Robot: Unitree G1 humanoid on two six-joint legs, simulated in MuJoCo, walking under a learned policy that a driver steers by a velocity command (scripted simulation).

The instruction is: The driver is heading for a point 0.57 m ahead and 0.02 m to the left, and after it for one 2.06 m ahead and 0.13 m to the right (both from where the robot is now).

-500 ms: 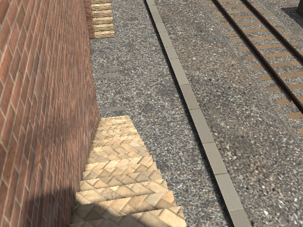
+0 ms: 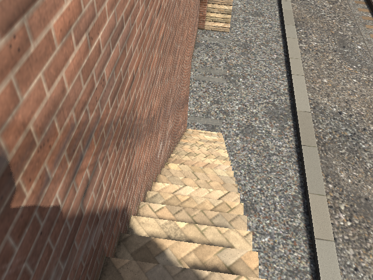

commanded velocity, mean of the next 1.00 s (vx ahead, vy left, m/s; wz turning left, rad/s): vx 0.50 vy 0.00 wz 0.27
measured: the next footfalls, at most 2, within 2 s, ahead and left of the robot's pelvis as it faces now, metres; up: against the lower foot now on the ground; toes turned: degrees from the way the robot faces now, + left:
right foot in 0.22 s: +0.19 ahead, -0.17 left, -0.20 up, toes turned +9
left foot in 0.60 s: +0.29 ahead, +0.13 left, -0.19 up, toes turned +11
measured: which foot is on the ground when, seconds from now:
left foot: down 0.00-0.20, up 0.22-0.58, down 0.60-1.00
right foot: up 0.00-0.20, down 0.22-0.62, up 0.64-1.00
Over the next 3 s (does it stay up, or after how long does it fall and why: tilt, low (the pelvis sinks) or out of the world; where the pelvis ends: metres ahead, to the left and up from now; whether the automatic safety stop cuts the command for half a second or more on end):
stays up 1.44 -0.06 -1.15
